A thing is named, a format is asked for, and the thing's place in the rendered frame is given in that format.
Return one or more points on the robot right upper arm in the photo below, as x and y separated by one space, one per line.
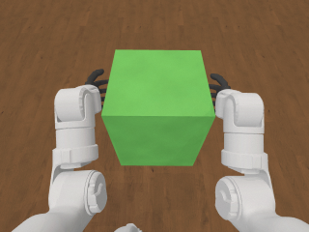
248 203

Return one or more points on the robot left hand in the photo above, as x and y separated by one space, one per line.
90 81

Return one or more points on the robot left shin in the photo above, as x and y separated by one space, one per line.
131 224

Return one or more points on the robot left upper arm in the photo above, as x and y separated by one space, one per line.
75 197

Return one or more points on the robot right hand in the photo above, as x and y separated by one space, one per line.
217 88

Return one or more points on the right robot forearm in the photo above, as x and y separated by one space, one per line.
243 116

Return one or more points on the carton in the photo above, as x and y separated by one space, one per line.
157 109

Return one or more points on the left robot forearm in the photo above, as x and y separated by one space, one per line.
74 113

